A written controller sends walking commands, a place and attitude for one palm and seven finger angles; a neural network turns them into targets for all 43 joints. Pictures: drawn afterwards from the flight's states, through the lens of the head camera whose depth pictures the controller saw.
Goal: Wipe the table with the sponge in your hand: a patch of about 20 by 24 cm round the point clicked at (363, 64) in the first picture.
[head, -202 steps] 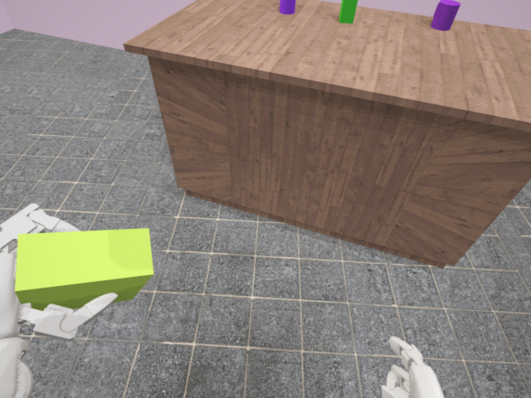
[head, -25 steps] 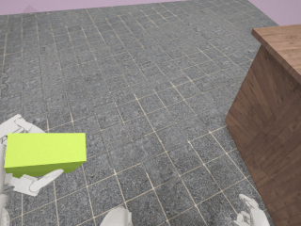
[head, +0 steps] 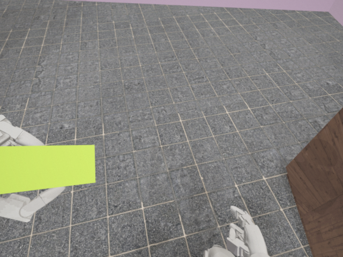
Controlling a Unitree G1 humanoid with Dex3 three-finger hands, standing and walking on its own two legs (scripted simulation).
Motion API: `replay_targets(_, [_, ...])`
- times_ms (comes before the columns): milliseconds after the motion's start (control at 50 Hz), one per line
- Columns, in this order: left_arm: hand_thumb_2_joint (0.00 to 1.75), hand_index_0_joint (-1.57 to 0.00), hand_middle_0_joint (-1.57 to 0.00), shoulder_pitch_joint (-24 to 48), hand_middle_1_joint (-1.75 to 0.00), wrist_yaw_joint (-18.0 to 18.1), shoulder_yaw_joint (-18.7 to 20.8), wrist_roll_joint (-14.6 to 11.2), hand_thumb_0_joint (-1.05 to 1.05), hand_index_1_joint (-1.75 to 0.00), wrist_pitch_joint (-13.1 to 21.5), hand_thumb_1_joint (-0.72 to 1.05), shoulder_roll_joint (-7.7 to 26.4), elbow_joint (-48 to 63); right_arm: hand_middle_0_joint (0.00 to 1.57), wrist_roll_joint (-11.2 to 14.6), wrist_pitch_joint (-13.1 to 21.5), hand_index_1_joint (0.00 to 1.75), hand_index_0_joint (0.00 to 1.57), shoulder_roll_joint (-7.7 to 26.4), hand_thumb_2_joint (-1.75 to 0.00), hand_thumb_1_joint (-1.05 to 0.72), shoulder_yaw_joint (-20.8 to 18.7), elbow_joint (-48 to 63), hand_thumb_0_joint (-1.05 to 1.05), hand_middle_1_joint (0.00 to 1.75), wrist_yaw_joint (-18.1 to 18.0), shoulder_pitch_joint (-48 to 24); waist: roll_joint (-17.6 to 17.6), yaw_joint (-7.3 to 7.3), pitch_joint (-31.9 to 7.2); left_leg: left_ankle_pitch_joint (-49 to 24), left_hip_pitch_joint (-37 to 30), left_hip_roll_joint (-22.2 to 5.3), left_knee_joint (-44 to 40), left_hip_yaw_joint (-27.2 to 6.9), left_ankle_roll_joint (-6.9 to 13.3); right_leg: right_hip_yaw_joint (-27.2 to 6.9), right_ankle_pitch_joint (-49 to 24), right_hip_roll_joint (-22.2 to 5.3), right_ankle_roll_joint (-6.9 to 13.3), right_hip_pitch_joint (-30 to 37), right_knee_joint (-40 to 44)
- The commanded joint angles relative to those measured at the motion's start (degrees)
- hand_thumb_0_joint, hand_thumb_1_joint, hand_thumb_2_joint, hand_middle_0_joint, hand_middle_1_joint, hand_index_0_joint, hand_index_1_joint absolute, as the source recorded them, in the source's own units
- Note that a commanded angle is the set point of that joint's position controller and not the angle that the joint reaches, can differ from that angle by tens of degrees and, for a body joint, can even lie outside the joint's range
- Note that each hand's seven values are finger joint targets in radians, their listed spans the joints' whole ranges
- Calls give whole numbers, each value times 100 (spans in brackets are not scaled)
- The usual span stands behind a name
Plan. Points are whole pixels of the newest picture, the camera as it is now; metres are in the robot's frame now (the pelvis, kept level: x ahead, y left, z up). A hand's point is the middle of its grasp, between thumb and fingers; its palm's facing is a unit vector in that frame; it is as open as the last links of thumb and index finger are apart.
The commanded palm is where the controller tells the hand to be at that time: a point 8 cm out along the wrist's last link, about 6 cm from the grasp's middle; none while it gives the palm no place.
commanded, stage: turn to face it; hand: left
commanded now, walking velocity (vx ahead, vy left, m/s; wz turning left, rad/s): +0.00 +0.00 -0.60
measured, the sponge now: (55, 168) +0.21 +0.21 +0.19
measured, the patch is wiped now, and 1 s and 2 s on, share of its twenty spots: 0.00 0.00 0.00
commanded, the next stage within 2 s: none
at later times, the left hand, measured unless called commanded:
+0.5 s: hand (131, 136) +0.27 +0.11 +0.20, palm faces +0.16 -0.82 -0.55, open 9.6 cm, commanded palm +0.23 +0.16 +0.18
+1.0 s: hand (142, 157) +0.25 +0.08 +0.17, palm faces -0.05 -0.88 -0.47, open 9.6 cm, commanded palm +0.23 +0.13 +0.18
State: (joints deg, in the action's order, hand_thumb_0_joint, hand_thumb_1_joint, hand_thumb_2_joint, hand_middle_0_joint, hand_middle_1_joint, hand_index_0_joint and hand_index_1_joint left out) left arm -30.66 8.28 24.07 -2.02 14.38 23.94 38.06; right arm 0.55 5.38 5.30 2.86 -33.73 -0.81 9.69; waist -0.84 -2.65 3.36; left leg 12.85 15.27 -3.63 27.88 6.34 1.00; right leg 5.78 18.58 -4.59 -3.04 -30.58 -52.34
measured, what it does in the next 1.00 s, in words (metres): steps on the spot, turning right: right foot, then left foot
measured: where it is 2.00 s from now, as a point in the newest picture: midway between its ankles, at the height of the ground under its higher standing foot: outside the picture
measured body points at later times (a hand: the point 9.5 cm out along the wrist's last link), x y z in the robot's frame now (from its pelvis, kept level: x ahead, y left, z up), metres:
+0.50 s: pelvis +0.01 -0.07 +0.00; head +0.04 -0.10 +0.44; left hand +0.26 +0.15 +0.22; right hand +0.10 -0.38 -0.10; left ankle +0.03 +0.10 -0.67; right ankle +0.07 -0.11 -0.74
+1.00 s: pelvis -0.06 -0.02 +0.00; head -0.04 -0.04 +0.45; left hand +0.24 +0.13 +0.20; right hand -0.02 -0.28 -0.10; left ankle -0.01 +0.10 -0.74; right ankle -0.10 -0.15 -0.68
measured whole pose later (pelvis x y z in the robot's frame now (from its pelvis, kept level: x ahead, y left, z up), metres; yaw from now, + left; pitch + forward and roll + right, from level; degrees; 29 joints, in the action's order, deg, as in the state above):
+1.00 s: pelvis -0.06 -0.02 +0.00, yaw -33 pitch +0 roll -2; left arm -27.9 7.0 22.7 -1.2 11.5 21.0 29.0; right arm 1.3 -0.9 9.2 0.4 -30.9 1.1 12.2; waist -2.9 -3.2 2.3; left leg 17.4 11.5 -8.4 29.4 9.9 -2.1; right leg 1.3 22.5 0.7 -3.5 -30.6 -57.0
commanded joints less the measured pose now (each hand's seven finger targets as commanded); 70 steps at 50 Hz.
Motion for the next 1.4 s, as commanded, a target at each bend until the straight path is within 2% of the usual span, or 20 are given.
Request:
replay_targets(0, [130, -120, -120, 813, -160, 29, 203, 10, 0, -160, 3, 10, 427, -167, 20, -26, 234, 30, 20, 1226, -90, -90, -509, 641, 0, 30, -262, -64, -868, 299, -890, -1943, -701, -1508, -873, -307, 487, 210, -15, 309, 22, 598, 938])
replay_targets(100, [130, -120, -120, 1942, -160, -26, -238, 148, 0, -160, -128, 10, 400, -293, 20, 1, 257, 30, 20, 1200, -90, -90, -439, 695, 0, 30, -250, -272, -488, 147, -808, -1066, -390, -1352, 709, 9, 106, 153, -981, 338, 86, 1780, 2587])
replay_targets(120, [130, -120, -120, 2211, -160, -21, -277, 207, 0, -160, -111, 10, 541, -78, 20, 27, 250, 30, 20, 1104, -90, -90, -425, 730, 0, 30, -212, -253, 394, 190, -978, -545, -115, -917, 1881, 283, -76, -607, -2227, -261, 345, 2100, 2876])
replay_targets(140, [130, -120, -120, 2241, -160, 10, -197, 242, 0, -160, -115, 10, 787, 51, 20, 6, 251, 30, 20, 979, -90, -90, -381, 877, 0, 30, -216, -410, 1515, 166, -1052, 1811, 1283, -63, 3157, 197, -330, -2583, -4416, -1332, 965, 2844, 2917])
replay_targets(160, [130, -120, -120, 2274, -160, 82, 38, 166, 0, -160, -109, 10, 907, 252, 20, -40, 299, 30, 20, 1046, -90, -90, -367, 922, 0, 30, -228, -556, 1520, 130, -955, 2467, 1661, 48, 3833, -404, -471, -2945, -5119, -1803, 1235, 2691, 3034])
replay_targets(180, [130, -120, -120, 2015, -160, 88, 127, 89, 0, -160, -109, 10, 874, 313, 20, 7, 262, 30, 20, 1211, -90, -90, -531, 832, 0, 30, -175, -319, 1493, 196, -1115, 1995, 1322, 28, 4136, -744, -491, -2975, -4060, -1557, 867, 2423, 3275])
replay_targets(240, [130, -120, -120, 747, -160, 151, 719, -49, 0, -160, 77, 10, 1181, 819, 20, -41, 5, 30, 20, 1088, -90, -90, -438, 829, 0, 30, -99, -626, 131, 130, -1274, 1113, 1744, -33, 4490, -846, -578, -2457, -2855, -1121, 995, 2586, 3046])
replay_targets(320, [130, -120, -120, 39, -160, 166, 1114, -201, 0, -160, 297, 10, 1190, 947, 20, -89, -182, 30, 20, 1137, -90, -90, -530, 907, 0, 30, -6, -580, -81, 143, -1587, 810, 2058, 31, 4201, -804, -614, -2264, -2843, -905, 929, 3010, 3154])
replay_targets(720, [130, -120, -120, 1079, -160, 55, 325, -5, 0, -160, 119, 10, 895, 418, 20, -116, -602, 30, 20, 1367, -90, -90, -613, 997, 0, 30, 53, -198, 725, 84, -1230, 1443, -735, 524, 120, -233, -187, -3143, 1021, -163, 565, 780, 4490])
replay_targets(760, [130, -120, -120, 1115, -160, -43, 360, -15, 0, -160, 224, 10, 935, 451, 20, -136, -587, 30, 20, 1383, -90, -90, -600, 1007, 0, 30, 68, -70, 83, 230, -1288, 1386, -1506, -38, -905, -546, 69, -2696, 826, 312, 380, 226, 3524])
replay_targets(800, [130, -120, -120, 1150, -160, -135, 512, 64, 0, -160, 295, 10, 911, 633, 20, -221, -478, 30, 20, 1357, -90, -90, -632, 1227, 0, 30, 34, -390, -1433, 85, -835, 1309, -848, -2246, -1779, -2347, 927, -1264, 590, 1088, 64, -516, -111])
replay_targets(820, [130, -120, -120, 1097, -160, -87, 742, 135, 0, -160, 266, 10, 1092, 561, 20, -137, -410, 30, 20, 1137, -90, -90, -584, 1222, 0, 30, 3, -441, -1247, 67, -716, 524, -266, -2421, -1592, -1898, 1040, -1017, 470, 820, 10, -427, -1422])
replay_targets(900, [130, -120, -120, 518, -160, -116, 189, 29, 0, -160, 35, 10, 363, 226, 20, 80, -412, 30, 20, 1280, -90, -90, -644, 1101, 0, 30, 152, -296, -1213, 118, -182, -452, -120, -1948, -1025, -363, 624, -672, 544, 368, -38, -527, -1378])
replay_targets(980, [130, -120, -120, 1183, -160, -49, -136, 100, 0, -160, -21, 10, 382, 412, 20, 85, -192, 30, 20, 1445, -90, -90, -646, 1050, 0, 30, 78, 91, -1065, 322, -357, -2455, -783, -1698, -531, 51, 217, 106, 352, 556, -124, 377, 699])
replay_targets(1080, [130, -120, -120, 1518, -160, 1, 129, 145, 0, -160, 16, 10, 758, 474, 20, 59, 33, 30, 20, 1436, -90, -90, -627, 1045, 0, 30, 107, 30, -1257, 212, -800, -2416, -719, -1488, 917, 415, -143, 380, -795, 592, -21, 1930, 2671])
replay_targets(1100, [130, -120, -120, 1453, -160, 24, 257, 164, 0, -160, 60, 10, 918, 581, 20, 104, 31, 30, 20, 1350, -90, -90, -620, 1066, 0, 30, 140, 11, -642, 197, -1029, -1703, -318, -1216, 1759, 571, -287, -147, -1925, 87, 210, 2520, 2894])
replay_targets(1140, [130, -120, -120, 727, -160, 161, 969, 134, 0, -160, 170, 10, 1477, 488, 20, 9, -22, 30, 20, 1148, -90, -90, -487, 1210, 0, 30, 89, -334, 1175, 0, -1388, 2564, 1955, -150, 3757, -43, -609, -2578, -6311, -1548, 1223, 3651, 2524])
replay_targets(1180, [130, -120, -120, 388, -160, 118, 1017, -53, 0, -160, 146, 10, 1424, 1052, 20, 124, -193, 30, 20, 1213, -90, -90, -621, 1228, 0, 30, 104, -394, 1066, 76, -1428, 2099, 1969, -449, 4210, -770, -576, -2700, -4712, -1593, 1414, 3282, 2651])
replay_targets(1300, [130, -120, -120, -474, -160, 141, 1433, -190, 0, -160, 235, 10, 1214, 1346, 20, 19, -515, 30, 20, 1112, -90, -90, -500, 1169, 0, 30, 102, -477, 686, 161, -1515, 1167, 633, -106, 1617, -343, -574, -2053, -2754, -789, 1282, 2141, 2621])
replay_targets(1380, [130, -120, -120, -281, -160, 111, 1087, -174, 0, -160, 109, 10, 901, 750, 20, 33, -469, 30, 20, 1336, -90, -90, -628, 1062, 0, 30, -32, -74, 201, 338, -1273, 178, -1089, -496, -472, -556, -297, -1855, -828, -125, 625, 610, 1869])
